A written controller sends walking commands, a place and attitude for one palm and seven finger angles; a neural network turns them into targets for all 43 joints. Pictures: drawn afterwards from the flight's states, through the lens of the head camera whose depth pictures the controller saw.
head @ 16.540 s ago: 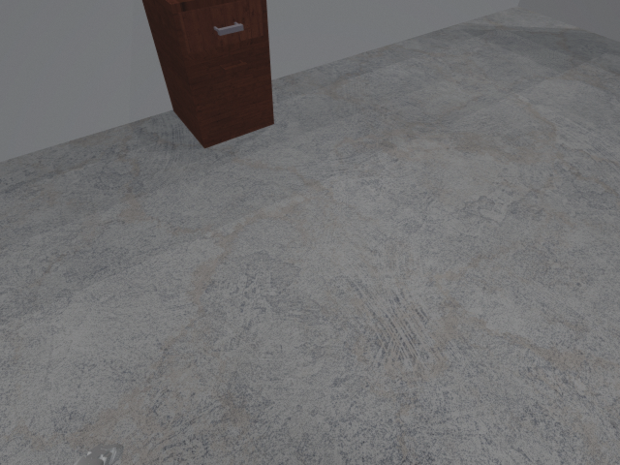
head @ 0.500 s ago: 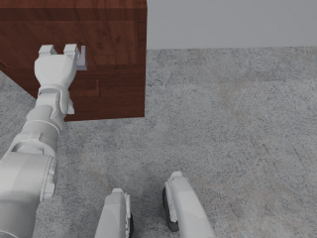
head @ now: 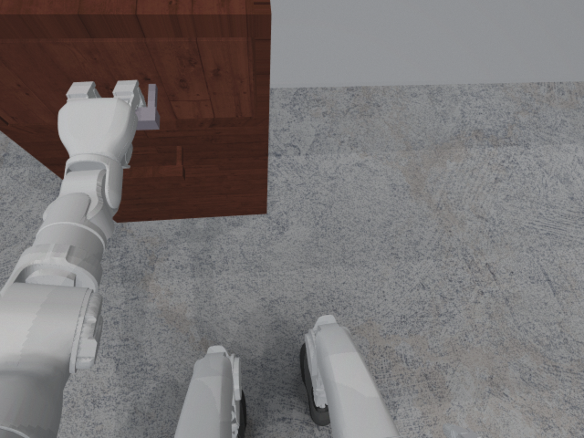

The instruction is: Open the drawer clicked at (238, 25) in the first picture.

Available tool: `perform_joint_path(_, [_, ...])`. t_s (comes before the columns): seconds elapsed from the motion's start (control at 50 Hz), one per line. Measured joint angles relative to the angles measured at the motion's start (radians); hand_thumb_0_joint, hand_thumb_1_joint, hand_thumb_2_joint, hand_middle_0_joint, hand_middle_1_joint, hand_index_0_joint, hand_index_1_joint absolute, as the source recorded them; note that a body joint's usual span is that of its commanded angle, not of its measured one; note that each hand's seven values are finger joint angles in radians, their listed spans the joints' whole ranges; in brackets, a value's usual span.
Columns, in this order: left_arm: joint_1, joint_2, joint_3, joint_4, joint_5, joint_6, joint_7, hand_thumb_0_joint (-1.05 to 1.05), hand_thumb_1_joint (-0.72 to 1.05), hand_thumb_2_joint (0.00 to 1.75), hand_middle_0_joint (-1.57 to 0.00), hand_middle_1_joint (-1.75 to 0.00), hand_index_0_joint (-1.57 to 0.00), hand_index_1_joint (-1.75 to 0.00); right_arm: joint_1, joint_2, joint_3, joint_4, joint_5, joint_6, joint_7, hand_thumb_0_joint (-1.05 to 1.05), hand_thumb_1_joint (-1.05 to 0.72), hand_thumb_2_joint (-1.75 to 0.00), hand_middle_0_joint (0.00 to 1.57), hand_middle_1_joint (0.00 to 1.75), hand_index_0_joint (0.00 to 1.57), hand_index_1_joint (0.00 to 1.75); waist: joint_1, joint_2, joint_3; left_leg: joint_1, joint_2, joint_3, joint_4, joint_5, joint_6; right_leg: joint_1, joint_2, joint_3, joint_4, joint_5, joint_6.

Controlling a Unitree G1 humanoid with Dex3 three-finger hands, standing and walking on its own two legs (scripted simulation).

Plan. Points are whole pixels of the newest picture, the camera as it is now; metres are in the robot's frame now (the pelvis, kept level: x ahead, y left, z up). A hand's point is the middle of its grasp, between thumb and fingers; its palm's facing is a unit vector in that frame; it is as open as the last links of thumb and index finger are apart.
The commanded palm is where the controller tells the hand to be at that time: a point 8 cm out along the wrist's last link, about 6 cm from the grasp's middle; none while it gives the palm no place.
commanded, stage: close the thumb around the handle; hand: left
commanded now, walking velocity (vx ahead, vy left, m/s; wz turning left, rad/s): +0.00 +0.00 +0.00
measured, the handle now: (115, 106) +0.58 +0.19 -0.02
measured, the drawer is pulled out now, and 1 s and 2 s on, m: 0.00 0.05 0.15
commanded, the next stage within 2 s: pull the drawer open in 0.20 s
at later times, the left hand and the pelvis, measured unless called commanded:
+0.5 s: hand (116, 149) +0.52 +0.19 -0.05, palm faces -0.05 -0.02 -1.00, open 5.6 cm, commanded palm +0.49 +0.19 +0.01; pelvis +0.00 +0.00 +0.00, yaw +0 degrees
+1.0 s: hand (114, 179) +0.48 +0.19 -0.05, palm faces -0.05 -0.04 -1.00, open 5.6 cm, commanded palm +0.44 +0.20 +0.01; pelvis +0.02 +0.00 +0.02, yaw +0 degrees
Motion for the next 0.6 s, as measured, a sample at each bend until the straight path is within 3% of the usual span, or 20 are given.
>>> perform_joint_path(0.14, [-0.001, 0.0, 0.0, 0.001, 0.003, -0.003, 0.006, 0.0, 0.72, 0.82, -0.38, -1.34, -0.4, -1.33, -0.005, -0.002, 0.002, -0.004, 0.001, 0.001, -0.001, 0.0, -0.9, -0.9, 0.2, 0.3, 0.2, 0.3, 0.002, -0.001, -0.001, -0.002, 0.0, 0.002, 0.003, -0.002, 0.002, -0.002, 0.0, 0.001, 0.003, -0.002, 0.001])
perform_joint_path(0.44, [-0.007, 0.003, -0.01, -0.006, -0.004, 0.013, -0.008, 0.0, 0.72, 0.82, -0.36, -1.35, -0.4, -1.35, -0.003, -0.002, 0.005, -0.013, 0.01, 0.002, -0.006, 0.0, -0.9, -0.9, 0.2, 0.3, 0.2, 0.3, -0.004, -0.001, 0.002, -0.011, -0.001, 0.004, 0.009, 0.002, 0.005, -0.009, -0.001, 0.003, 0.004, 0.005, 0.005])
perform_joint_path(0.6, [0.078, -0.028, 0.003, -0.074, -0.017, 0.004, 0.0, 0.0, 0.74, 0.79, -0.33, -1.35, -0.39, -1.35, 0.013, 0.002, -0.005, -0.007, 0.01, 0.017, -0.003, 0.01, -0.9, -0.9, 0.2, 0.3, 0.2, 0.3, 0.022, -0.002, 0.001, 0.031, 0.003, 0.02, -0.02, -0.001, 0.009, 0.024, 0.005, 0.02, -0.015, 0.002, 0.009])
